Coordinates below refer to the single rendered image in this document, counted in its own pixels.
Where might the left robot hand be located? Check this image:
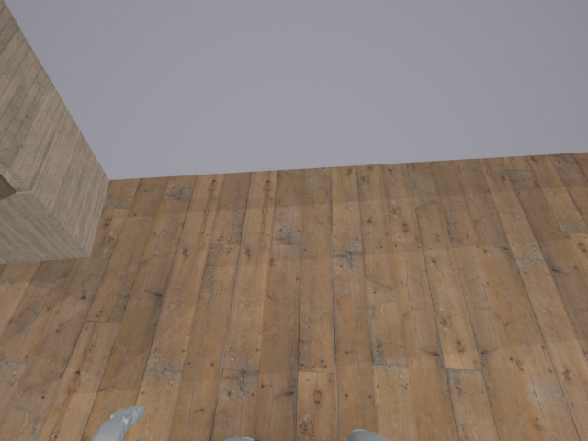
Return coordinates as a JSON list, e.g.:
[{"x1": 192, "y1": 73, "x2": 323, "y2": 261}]
[{"x1": 91, "y1": 405, "x2": 144, "y2": 441}]

